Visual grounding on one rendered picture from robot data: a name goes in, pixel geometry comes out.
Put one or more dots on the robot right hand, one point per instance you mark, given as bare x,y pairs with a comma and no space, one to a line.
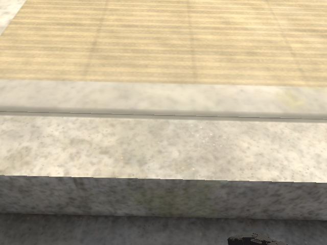
253,239

